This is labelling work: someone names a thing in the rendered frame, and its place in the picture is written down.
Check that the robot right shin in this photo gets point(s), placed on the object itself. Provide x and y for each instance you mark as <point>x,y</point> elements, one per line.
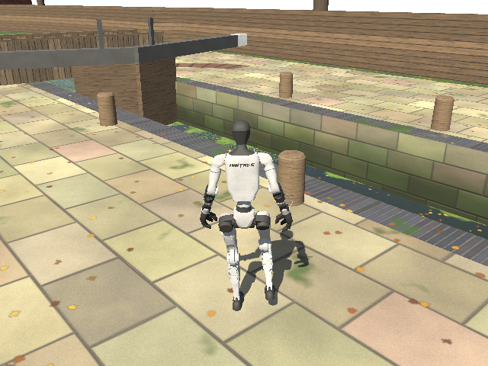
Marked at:
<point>267,264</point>

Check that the robot right forearm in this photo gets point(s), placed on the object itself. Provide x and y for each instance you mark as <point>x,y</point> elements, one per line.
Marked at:
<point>281,201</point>

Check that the robot right upper arm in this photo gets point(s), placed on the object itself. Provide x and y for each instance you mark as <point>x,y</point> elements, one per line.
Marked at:
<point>270,172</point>

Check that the robot left hand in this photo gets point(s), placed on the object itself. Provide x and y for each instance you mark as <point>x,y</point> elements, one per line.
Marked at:
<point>209,217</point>

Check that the robot right hand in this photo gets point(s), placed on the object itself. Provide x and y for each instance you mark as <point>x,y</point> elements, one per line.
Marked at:
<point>287,219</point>

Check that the left robot thigh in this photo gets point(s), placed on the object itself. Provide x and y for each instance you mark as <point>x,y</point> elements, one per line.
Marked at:
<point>226,225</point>

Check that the robot left forearm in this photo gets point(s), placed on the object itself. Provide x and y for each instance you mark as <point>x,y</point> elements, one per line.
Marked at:
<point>207,203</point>

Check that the robot left upper arm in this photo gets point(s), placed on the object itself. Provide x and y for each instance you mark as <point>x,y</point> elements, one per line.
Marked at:
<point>214,175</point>

